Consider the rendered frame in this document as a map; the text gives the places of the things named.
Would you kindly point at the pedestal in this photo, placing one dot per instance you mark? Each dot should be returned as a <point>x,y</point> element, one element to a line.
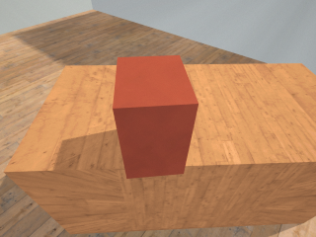
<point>251,160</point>

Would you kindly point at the carton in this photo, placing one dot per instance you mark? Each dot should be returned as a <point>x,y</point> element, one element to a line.
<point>155,109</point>

